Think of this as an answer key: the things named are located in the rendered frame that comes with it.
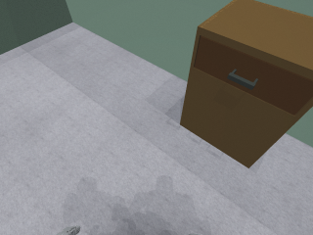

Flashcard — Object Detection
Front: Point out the handle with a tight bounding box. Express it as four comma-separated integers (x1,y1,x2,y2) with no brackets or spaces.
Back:
227,69,258,90

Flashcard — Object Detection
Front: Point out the drawer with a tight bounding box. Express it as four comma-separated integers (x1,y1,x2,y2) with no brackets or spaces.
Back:
194,36,313,115

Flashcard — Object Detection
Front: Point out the cabinet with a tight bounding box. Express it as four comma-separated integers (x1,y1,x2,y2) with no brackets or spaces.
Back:
180,0,313,168

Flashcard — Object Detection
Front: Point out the left robot hand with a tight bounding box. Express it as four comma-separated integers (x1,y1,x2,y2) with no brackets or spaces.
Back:
57,225,81,235

